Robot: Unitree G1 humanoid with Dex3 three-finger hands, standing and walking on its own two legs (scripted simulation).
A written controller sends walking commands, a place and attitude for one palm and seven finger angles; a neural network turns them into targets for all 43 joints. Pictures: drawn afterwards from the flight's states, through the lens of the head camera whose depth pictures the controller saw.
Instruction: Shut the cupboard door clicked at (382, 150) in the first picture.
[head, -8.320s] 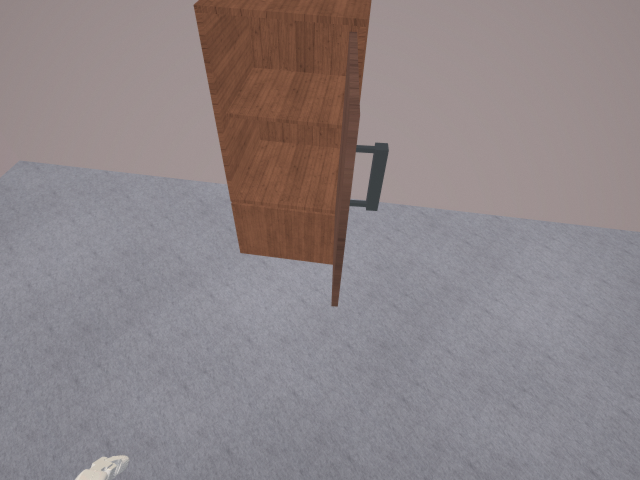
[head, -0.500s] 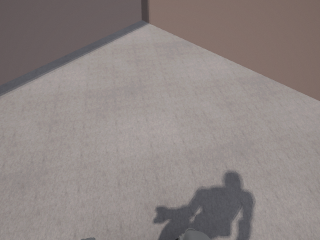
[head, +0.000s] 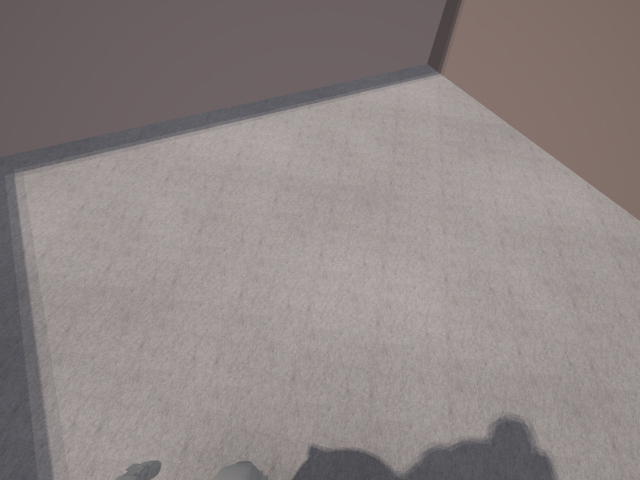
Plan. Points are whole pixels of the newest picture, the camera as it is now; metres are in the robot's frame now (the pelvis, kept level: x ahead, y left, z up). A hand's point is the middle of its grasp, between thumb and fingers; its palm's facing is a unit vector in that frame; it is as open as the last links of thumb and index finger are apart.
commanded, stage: walk to a spot facing it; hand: left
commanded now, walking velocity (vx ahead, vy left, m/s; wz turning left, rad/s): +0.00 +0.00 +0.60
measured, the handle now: out of the picture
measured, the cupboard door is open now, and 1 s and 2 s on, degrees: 95 95 95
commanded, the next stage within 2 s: none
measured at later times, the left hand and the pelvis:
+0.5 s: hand out of the picture +0.04 +0.15 -0.11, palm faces +0.33 -0.90 -0.29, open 7.4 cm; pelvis +0.01 -0.06 +0.02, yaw +19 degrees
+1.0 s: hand out of the picture -0.14 +0.16 -0.16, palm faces +0.63 -0.73 -0.26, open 7.4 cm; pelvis -0.03 -0.04 +0.02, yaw +37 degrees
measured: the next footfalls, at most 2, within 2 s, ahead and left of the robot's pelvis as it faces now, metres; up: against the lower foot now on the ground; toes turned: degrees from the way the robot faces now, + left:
right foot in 0.40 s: +0.06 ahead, -0.16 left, +0.00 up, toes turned +13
left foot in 0.90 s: -0.05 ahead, +0.07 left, +0.00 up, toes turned +40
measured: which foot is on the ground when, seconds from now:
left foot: down 0.00-0.40, up 0.42-0.88, down 0.90-1.00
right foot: up 0.00-0.38, down 0.40-0.90, up 0.92-1.00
